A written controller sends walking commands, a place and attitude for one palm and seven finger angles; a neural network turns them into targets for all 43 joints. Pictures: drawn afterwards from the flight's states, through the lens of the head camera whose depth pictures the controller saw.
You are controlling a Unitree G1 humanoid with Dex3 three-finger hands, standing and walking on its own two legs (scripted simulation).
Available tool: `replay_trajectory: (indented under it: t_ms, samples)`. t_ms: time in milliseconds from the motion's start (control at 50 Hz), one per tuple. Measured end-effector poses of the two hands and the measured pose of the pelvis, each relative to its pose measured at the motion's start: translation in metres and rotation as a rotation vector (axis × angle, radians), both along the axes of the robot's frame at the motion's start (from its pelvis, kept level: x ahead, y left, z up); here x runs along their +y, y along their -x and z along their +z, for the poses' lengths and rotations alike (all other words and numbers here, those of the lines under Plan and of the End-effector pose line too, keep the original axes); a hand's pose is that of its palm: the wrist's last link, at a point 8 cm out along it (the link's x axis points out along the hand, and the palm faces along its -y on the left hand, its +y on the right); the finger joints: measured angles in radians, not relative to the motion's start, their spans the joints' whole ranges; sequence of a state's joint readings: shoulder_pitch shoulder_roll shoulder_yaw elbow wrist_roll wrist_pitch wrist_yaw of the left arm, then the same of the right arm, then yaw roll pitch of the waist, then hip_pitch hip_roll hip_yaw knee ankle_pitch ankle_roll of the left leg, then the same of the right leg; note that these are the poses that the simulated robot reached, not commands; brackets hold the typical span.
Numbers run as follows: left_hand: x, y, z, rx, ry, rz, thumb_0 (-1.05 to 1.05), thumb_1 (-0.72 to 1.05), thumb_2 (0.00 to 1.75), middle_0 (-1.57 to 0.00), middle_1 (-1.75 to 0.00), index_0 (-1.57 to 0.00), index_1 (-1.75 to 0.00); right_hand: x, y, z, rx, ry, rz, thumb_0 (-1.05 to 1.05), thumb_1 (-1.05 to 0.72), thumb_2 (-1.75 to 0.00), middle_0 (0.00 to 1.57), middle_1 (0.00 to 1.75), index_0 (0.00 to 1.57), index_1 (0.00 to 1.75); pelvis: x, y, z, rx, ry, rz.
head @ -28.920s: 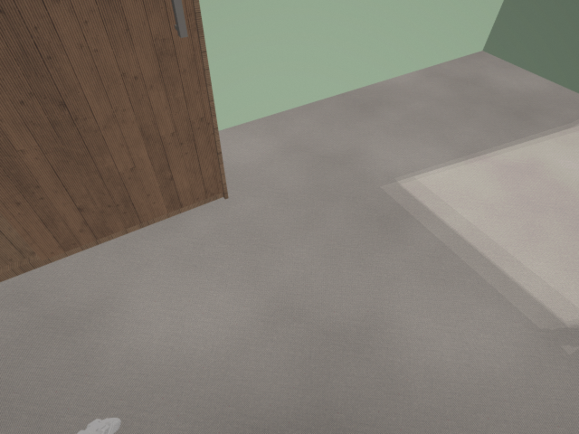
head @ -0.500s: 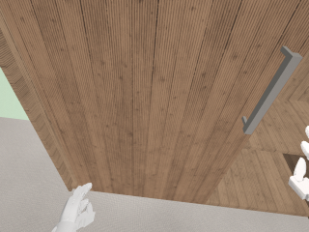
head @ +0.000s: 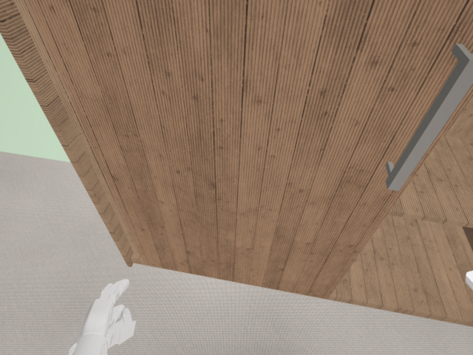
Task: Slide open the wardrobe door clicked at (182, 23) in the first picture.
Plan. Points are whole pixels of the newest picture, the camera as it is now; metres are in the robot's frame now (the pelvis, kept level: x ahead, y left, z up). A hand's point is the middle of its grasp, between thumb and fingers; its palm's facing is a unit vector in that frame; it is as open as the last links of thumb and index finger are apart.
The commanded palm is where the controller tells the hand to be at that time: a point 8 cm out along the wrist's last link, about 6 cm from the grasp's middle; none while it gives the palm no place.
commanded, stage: step back with the hand held close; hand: right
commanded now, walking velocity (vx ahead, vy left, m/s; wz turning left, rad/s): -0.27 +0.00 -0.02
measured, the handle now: (422, 126) +0.47 -0.31 +0.18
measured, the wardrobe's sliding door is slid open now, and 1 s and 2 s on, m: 0.70 0.70 0.70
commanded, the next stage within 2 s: stop stepping back and stand still in 0.62 s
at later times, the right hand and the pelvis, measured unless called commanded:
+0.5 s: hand out of the picture +0.10 -0.35 +0.17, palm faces +0.51 +0.79 -0.34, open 7.4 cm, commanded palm +0.03 -0.38 +0.18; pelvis -0.09 -0.07 -0.01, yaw -4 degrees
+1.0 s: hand out of the picture -0.06 -0.42 +0.19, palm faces +0.35 +0.84 -0.42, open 7.4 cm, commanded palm -0.12 -0.48 +0.18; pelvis -0.25 -0.17 +0.00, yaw -2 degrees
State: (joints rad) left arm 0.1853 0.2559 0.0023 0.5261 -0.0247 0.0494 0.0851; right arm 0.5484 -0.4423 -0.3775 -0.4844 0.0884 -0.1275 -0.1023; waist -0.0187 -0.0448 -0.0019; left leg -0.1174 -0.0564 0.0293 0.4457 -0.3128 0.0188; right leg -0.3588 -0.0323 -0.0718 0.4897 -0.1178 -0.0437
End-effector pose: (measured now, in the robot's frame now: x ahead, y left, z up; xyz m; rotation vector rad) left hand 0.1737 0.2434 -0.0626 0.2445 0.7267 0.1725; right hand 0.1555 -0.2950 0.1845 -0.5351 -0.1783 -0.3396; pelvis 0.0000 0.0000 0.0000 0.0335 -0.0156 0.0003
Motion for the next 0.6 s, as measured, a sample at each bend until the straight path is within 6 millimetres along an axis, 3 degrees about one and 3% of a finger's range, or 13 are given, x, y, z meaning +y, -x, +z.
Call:
replay_trajectory:
  t_ms: [180,340,420,520,600]
  samples:
    - [-0.038,0.042,-0.005,0.024,-0.021,-0.036,0.01,0.91,0.90,-0.20,-0.30,-0.20,-0.30,-0.037,0.031,0.001,-0.063,0.017,-0.030,0.01,-0.89,-0.90,0.21,0.30,0.21,0.30,-0.027,0.032,-0.001,0.007,-0.021,-0.028]
    - [-0.073,0.060,-0.009,0.024,-0.006,-0.116,0.01,0.91,0.90,-0.21,-0.31,-0.20,-0.30,-0.057,0.083,0.004,-0.078,0.039,-0.053,0.01,-0.89,-0.90,0.21,0.30,0.21,0.30,-0.044,0.060,-0.004,0.010,-0.039,-0.056]
    - [-0.084,0.067,-0.009,0.008,-0.048,-0.123,0.01,0.91,0.90,-0.21,-0.31,-0.21,-0.30,-0.072,0.096,-0.003,-0.158,-0.005,-0.061,0.01,-0.89,-0.90,0.21,0.30,0.21,0.30,-0.059,0.070,-0.010,-0.021,-0.058,-0.051]
    - [-0.103,0.080,0.002,-0.030,-0.064,-0.130,0.01,0.91,0.90,-0.21,-0.30,-0.20,-0.30,-0.099,0.100,-0.001,-0.227,-0.039,-0.065,0.01,-0.89,-0.90,0.21,0.30,0.21,0.30,-0.075,0.095,-0.009,-0.029,-0.091,-0.071]
    - [-0.123,0.094,0.015,-0.076,-0.030,-0.153,0.01,0.91,0.90,-0.20,-0.30,-0.20,-0.30,-0.108,0.125,0.010,-0.243,-0.017,-0.029,0.01,-0.89,-0.90,0.21,0.30,0.21,0.30,-0.086,0.115,-0.004,-0.007,-0.101,-0.077]
